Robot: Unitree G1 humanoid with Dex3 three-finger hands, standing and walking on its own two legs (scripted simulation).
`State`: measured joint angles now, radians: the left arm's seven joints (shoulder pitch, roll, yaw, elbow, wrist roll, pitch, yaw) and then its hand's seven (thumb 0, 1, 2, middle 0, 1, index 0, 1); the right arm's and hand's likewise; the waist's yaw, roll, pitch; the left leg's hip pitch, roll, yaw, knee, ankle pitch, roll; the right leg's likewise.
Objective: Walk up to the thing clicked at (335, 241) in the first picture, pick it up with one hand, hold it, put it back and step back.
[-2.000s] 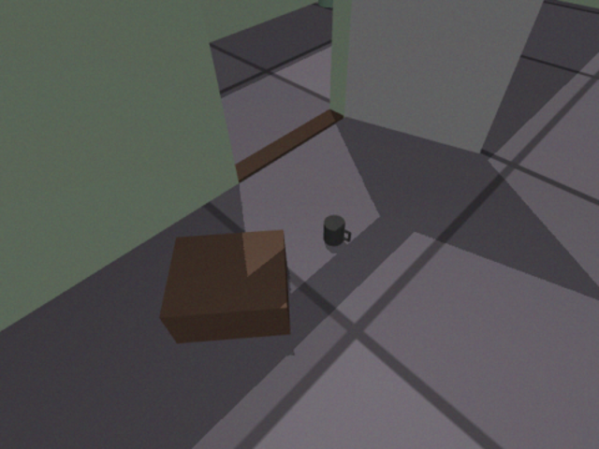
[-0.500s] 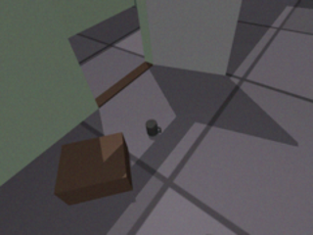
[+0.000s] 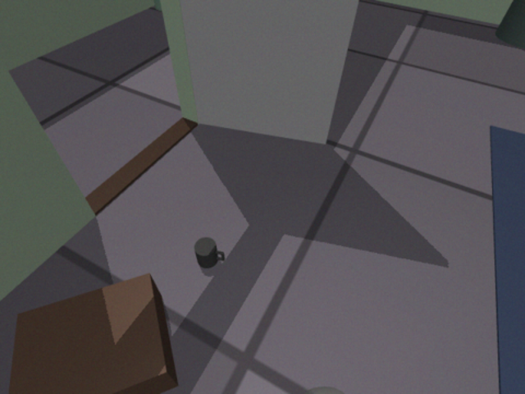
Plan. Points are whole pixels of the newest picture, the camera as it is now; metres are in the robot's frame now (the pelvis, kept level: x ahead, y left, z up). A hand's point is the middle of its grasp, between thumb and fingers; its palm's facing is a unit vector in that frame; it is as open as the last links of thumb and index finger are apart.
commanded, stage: walk up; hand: left
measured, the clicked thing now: (210, 253) +0.77 +0.20 -0.71
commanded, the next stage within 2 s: none
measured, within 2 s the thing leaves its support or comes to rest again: neither
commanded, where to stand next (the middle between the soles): +0.34 +0.00 m, yaw -3 degrees
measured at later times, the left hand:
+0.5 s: hand (143, 330) +0.26 +0.23 -0.11, palm faces -0.08 -0.91 -0.40, open 7.3 cm
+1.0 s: hand (129, 298) +0.34 +0.28 -0.15, palm faces -0.13 -0.91 -0.38, open 7.3 cm
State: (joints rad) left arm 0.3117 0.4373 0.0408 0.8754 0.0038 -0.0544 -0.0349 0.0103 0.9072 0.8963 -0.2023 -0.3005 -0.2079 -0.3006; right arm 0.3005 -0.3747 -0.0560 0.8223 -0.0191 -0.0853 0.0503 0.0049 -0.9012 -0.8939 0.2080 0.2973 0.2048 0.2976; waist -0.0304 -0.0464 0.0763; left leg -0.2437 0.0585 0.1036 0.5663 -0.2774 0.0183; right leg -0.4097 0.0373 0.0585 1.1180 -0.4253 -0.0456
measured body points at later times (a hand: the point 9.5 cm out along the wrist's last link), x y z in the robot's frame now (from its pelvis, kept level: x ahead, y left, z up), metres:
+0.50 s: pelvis +0.17 -0.03 +0.00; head +0.18 -0.06 +0.45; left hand +0.26 +0.27 -0.09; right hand +0.21 -0.35 -0.13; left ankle +0.21 +0.13 -0.67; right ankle +0.20 -0.14 -0.73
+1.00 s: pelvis +0.26 +0.01 -0.01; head +0.29 +0.01 +0.44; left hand +0.34 +0.33 -0.12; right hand +0.31 -0.31 -0.11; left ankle +0.32 +0.13 -0.73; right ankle +0.29 -0.13 -0.72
